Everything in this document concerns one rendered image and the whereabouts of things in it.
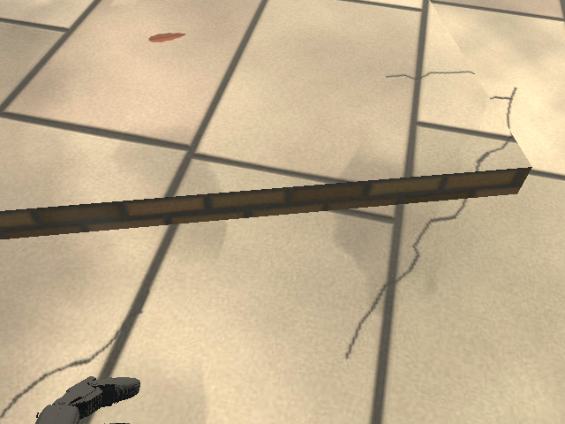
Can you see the robot left hand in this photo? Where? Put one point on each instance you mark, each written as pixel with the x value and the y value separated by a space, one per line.
pixel 86 397

